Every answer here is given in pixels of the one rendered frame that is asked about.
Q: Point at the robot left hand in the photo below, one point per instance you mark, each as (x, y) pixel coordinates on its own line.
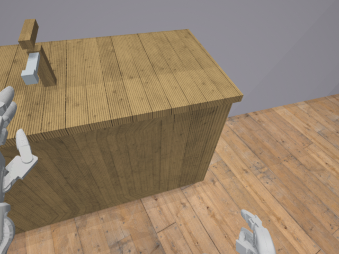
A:
(20, 166)

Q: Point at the robot right hand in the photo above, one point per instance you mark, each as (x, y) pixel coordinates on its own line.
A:
(258, 242)

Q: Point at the left robot forearm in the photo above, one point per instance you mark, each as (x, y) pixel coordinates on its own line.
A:
(7, 228)

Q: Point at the counter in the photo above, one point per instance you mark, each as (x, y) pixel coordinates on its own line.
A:
(112, 120)

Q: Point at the tap lever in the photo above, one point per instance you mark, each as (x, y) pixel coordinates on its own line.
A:
(29, 75)

